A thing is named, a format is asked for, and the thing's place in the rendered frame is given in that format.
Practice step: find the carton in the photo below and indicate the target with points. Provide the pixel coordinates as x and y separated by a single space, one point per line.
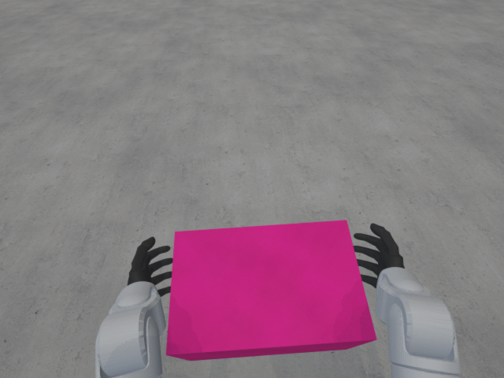
265 290

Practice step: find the left robot forearm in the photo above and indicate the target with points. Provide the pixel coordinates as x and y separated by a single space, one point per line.
128 342

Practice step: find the robot left hand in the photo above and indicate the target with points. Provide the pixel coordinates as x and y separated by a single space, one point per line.
142 271

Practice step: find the right robot forearm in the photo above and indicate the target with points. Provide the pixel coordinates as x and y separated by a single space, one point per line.
421 333

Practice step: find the robot right hand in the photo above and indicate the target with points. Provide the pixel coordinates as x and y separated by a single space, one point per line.
388 255

